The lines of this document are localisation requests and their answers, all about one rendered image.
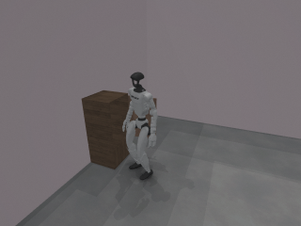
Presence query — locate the cupboard door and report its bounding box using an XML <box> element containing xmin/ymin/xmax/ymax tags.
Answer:
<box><xmin>128</xmin><ymin>95</ymin><xmax>157</xmax><ymax>138</ymax></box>

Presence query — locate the left robot hand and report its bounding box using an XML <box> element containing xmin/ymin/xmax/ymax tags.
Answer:
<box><xmin>148</xmin><ymin>134</ymin><xmax>157</xmax><ymax>149</ymax></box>

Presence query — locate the right robot hand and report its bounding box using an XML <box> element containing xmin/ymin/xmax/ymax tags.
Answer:
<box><xmin>122</xmin><ymin>119</ymin><xmax>130</xmax><ymax>132</ymax></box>

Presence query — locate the left robot forearm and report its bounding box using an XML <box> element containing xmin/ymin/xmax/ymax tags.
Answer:
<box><xmin>150</xmin><ymin>110</ymin><xmax>158</xmax><ymax>134</ymax></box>

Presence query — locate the right robot shin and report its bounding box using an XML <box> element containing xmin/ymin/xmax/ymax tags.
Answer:
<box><xmin>127</xmin><ymin>149</ymin><xmax>140</xmax><ymax>164</ymax></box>

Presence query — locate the right robot upper arm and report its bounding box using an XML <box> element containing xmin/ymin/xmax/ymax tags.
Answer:
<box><xmin>128</xmin><ymin>87</ymin><xmax>135</xmax><ymax>106</ymax></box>

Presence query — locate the left robot upper arm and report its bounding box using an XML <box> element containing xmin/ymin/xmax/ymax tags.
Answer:
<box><xmin>142</xmin><ymin>91</ymin><xmax>157</xmax><ymax>116</ymax></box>

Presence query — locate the right robot forearm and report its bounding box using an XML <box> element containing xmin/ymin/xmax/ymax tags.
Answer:
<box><xmin>126</xmin><ymin>105</ymin><xmax>134</xmax><ymax>121</ymax></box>

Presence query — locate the left robot thigh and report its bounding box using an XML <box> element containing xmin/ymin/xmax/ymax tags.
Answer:
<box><xmin>137</xmin><ymin>124</ymin><xmax>151</xmax><ymax>159</ymax></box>

